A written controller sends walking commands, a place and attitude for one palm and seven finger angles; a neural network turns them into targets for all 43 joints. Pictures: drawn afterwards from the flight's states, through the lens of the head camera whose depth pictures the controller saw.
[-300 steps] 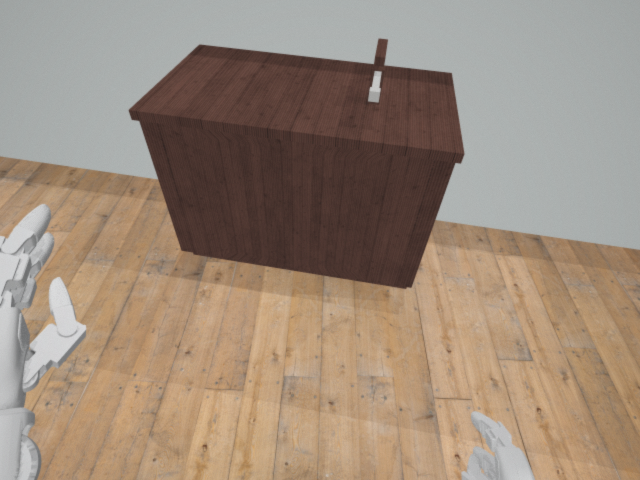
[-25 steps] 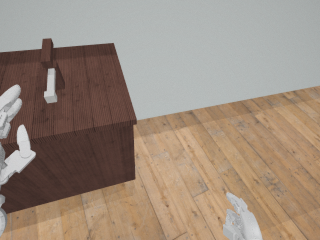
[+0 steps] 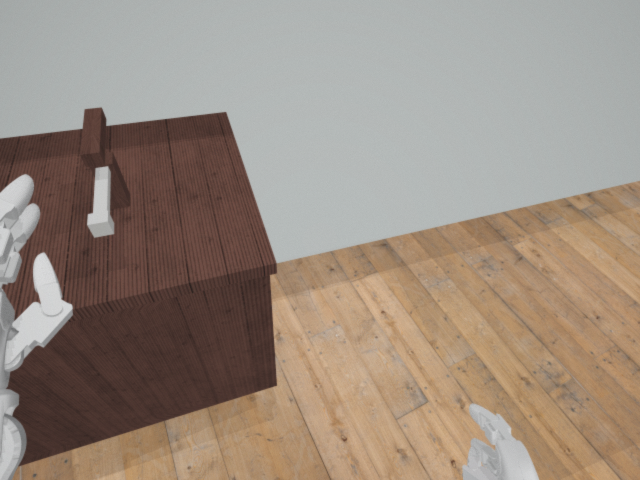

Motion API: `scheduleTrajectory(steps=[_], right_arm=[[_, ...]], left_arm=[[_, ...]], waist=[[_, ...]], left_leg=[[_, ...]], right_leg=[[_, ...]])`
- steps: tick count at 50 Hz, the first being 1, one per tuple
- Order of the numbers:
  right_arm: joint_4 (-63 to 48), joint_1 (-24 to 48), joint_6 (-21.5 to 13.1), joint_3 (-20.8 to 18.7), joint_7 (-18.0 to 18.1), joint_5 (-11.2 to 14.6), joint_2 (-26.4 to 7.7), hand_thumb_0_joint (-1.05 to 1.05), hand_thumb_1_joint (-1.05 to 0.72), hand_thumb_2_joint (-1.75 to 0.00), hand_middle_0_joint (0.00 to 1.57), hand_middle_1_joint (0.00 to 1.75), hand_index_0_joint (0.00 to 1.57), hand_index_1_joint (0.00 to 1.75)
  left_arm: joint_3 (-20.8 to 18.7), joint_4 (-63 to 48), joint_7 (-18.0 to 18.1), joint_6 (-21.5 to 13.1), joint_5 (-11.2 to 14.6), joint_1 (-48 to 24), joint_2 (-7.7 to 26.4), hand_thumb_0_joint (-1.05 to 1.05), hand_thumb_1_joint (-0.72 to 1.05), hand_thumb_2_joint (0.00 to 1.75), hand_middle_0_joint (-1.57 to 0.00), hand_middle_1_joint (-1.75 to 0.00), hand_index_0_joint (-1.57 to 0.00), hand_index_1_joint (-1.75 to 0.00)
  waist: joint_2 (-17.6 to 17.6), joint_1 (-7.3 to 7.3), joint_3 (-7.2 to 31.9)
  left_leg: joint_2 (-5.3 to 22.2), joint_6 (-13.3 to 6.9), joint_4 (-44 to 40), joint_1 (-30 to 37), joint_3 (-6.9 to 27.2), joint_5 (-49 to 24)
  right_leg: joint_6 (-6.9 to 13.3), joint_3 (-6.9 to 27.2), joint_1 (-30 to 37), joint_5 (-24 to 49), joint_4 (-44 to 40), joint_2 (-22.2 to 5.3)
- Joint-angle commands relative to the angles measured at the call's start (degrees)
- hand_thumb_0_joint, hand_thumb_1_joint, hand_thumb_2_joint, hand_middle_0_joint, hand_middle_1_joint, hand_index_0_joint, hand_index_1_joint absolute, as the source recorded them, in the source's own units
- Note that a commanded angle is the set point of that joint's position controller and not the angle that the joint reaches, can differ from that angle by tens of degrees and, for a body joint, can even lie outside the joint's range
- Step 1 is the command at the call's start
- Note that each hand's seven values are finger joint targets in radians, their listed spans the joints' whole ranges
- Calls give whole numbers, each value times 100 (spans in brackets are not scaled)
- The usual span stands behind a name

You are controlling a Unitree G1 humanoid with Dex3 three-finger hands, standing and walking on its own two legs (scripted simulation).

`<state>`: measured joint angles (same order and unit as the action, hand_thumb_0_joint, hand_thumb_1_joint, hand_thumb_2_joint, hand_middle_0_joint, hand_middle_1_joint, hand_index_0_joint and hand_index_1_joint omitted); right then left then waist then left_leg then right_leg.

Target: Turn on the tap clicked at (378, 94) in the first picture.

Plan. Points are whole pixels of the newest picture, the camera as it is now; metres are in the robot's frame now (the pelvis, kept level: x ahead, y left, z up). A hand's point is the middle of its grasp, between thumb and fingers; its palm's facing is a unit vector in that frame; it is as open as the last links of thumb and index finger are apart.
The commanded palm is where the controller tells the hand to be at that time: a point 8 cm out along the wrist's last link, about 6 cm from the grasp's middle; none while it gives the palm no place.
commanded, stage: shuffle to correct the standing spot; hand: left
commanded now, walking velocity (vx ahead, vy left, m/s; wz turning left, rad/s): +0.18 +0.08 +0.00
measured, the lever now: (101, 224) +0.44 +0.37 +0.03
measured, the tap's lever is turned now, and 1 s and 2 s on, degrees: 0 0 0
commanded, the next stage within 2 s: come to a stop and stand still in 1.28 s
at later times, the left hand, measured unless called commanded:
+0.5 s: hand (83, 299) +0.23 +0.24 +0.17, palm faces +0.41 -0.84 -0.36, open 7.4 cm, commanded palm +0.17 +0.28 +0.19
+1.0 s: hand (85, 267) +0.25 +0.24 +0.19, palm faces +0.35 -0.83 -0.44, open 7.4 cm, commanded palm +0.20 +0.29 +0.19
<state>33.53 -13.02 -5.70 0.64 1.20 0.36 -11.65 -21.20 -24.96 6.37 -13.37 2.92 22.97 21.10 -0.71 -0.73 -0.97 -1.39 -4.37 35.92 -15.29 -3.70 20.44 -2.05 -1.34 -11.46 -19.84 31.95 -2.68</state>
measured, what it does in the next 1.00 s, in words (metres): lifts its right foot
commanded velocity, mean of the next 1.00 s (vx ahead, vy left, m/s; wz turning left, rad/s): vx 0.18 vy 0.08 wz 0.00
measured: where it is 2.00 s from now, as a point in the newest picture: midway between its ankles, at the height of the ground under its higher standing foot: outside the picture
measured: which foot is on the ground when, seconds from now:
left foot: down 0.00-1.00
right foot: down 0.00-0.74, up 0.76-1.00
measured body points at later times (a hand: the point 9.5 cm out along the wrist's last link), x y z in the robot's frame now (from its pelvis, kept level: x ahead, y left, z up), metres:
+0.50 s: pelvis +0.01 +0.00 -0.01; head +0.02 +0.01 +0.44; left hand +0.20 +0.29 +0.19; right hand +0.18 -0.23 -0.09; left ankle -0.01 +0.06 -0.73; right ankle -0.03 -0.16 -0.72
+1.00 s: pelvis +0.04 +0.01 +0.01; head +0.06 +0.01 +0.46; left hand +0.23 +0.28 +0.21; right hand +0.19 -0.22 -0.08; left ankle +0.02 +0.07 -0.73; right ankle +0.08 -0.09 -0.68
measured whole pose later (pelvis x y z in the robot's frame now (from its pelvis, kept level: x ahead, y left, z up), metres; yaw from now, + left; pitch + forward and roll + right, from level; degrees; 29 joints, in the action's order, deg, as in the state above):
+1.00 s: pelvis +0.04 +0.01 +0.01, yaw +0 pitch +0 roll -1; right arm 33.9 -14.9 -6.1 0.4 1.2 0.0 -10.1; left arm -21.3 -29.6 6.7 -13.9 2.1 28.3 22.3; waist 0.3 0.8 -1.9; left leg -2.7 -4.9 26.5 -10.7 -3.9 15.9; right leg 0.1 -6.1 -27.8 -18.4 50.0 -1.1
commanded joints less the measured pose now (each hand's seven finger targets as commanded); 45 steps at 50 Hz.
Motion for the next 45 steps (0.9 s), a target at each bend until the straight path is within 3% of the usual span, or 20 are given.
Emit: scheduleTrajectory(steps=[1,8,14,19,20,24,27,28,30,31,32,33,34,35,36,37,38,40,41,45], right_arm=[[-940,576,-287,-272,90,35,-726,0,-90,-90,20,30,20,30],[-932,563,-258,-303,78,48,-701,0,-90,-90,20,30,20,30],[-912,543,-184,-311,95,59,-706,0,-90,-90,20,30,20,30],[-909,565,-169,-323,100,57,-676,0,-90,-90,20,30,20,30],[-908,612,-165,-310,119,53,-666,0,-90,-90,20,30,20,30],[-952,540,-169,-306,98,43,-705,0,-90,-90,20,30,20,30],[-946,577,-214,-303,93,31,-719,0,-90,-90,20,30,20,30],[-931,587,-200,-299,89,38,-719,0,-90,-90,20,30,20,30],[-925,570,-162,-327,87,39,-655,0,-90,-90,20,30,20,30],[-909,560,-142,-341,61,45,-647,0,-90,-90,20,30,20,30],[-899,625,-130,-332,51,49,-628,0,-90,-90,20,30,20,30],[-855,650,-95,-293,49,43,-589,0,-90,-90,20,30,20,30],[-804,586,-59,-277,55,38,-559,0,-90,-90,20,30,20,30],[-767,527,-33,-290,82,49,-578,0,-90,-90,20,30,20,30],[-818,517,-36,-327,110,36,-706,0,-90,-90,20,30,20,30],[-931,543,-91,-389,108,60,-770,0,-90,-90,20,30,20,30],[-911,587,-150,-332,90,-52,-688,0,-90,-90,20,30,20,30],[-866,650,-246,-337,83,-55,-604,0,-90,-90,20,30,20,30],[-762,535,-271,-391,79,-52,-677,0,-90,-90,20,30,20,30],[-766,441,-349,-369,40,-4,-681,0,-90,-90,20,30,20,30]], left_arm=[[-553,-1368,89,-352,-1,-588,963,0,90,90,-20,-30,-20,-30],[-687,-1389,131,-421,21,-355,1018,0,90,90,-20,-30,-20,-30],[-662,-1098,126,-378,23,-321,929,0,90,90,-20,-30,-20,-30],[-633,-1282,144,-399,-2,-529,996,0,90,90,-20,-30,-20,-30],[-700,-1345,149,-398,12,-551,1070,0,90,90,-20,-30,-20,-30],[-680,-1452,144,-378,10,-484,987,0,90,90,-20,-30,-20,-30],[-613,-1373,150,-393,-14,-431,897,0,90,90,-20,-30,-20,-30],[-646,-1193,164,-382,-15,-338,925,0,90,90,-20,-30,-20,-30],[-681,-1055,184,-396,-22,-236,999,0,90,90,-20,-30,-20,-30],[-646,-1149,215,-413,-31,-404,1013,0,90,90,-20,-30,-20,-30],[-663,-1138,243,-435,-49,-488,1031,0,90,90,-20,-30,-20,-30],[-682,-1125,272,-434,-66,-473,1040,0,90,90,-20,-30,-20,-30],[-618,-1187,276,-408,-64,-525,967,0,90,90,-20,-30,-20,-30],[-612,-1299,247,-358,-36,-628,947,0,90,90,-20,-30,-20,-30],[-545,-1504,217,-371,-40,-661,888,0,90,90,-20,-30,-20,-30],[-527,-1606,188,-406,3,-720,869,0,90,90,-20,-30,-20,-30],[-595,-1642,200,-393,-17,-801,1030,0,90,90,-20,-30,-20,-30],[-717,-1815,216,-443,-46,-892,1202,0,90,90,-20,-30,-20,-30],[-633,-1728,194,-422,-101,-630,1084,0,90,90,-20,-30,-20,-30],[-617,-1762,122,-355,-77,186,949,0,90,90,-20,-30,-20,-30]], waist=[[668,52,706],[437,40,803],[303,45,674],[24,68,715],[293,81,677],[929,91,713],[781,39,654],[516,3,651],[-593,-1,734],[-1018,-1,691],[-1066,-67,543],[-833,-91,353],[-591,6,251],[33,200,302],[1075,276,458],[1954,272,519],[2072,322,375],[653,199,363],[513,184,424],[1149,67,599]], left_leg=[[560,147,-728,206,784,-1929],[420,175,-335,65,595,-1933],[531,83,-448,-105,752,-1618],[262,181,-2,-162,451,-1451],[278,193,-72,-38,447,-1512],[886,-73,-804,664,1408,-2395],[861,-39,-627,381,1069,-2331],[713,36,-396,-54,843,-2070],[157,272,828,-892,156,-1591],[-20,360,1304,-1369,-5,-936],[36,355,1412,-1650,83,188],[221,284,1032,-1620,260,792],[279,239,383,-1096,273,675],[168,241,-457,-38,207,-92],[475,42,-1079,831,1091,-753],[1384,-343,-1780,1379,2556,-987],[1801,-559,-2236,1481,3564,-1199],[1913,-903,-1843,1590,3144,-2173],[1711,-932,-1658,1664,2524,-2609],[1275,-584,-1678,1207,1268,-2749]], right_leg=[[446,-15,174,1667,151,62],[579,300,311,1894,220,-119],[497,169,218,1559,272,-1],[686,651,244,1737,148,-346],[665,622,85,1789,211,-330],[302,-268,-546,930,894,266],[402,-255,-103,819,238,214],[498,-35,356,1292,-32,83],[974,1264,1050,2299,-407,-757],[1249,1761,1336,2704,-526,-1205],[1407,1989,1355,2758,-612,-1480],[1349,1902,1112,2359,-600,-1543],[1159,1502,617,1770,-433,-1369],[869,968,-163,1282,158,-897],[456,66,-994,792,1257,-48],[166,-296,-1880,-716,2370,463],[224,48,-2461,-1355,3391,453],[266,310,-2865,-944,3916,145],[237,228,-2918,-687,3828,82],[215,-207,-2219,49,2555,16]])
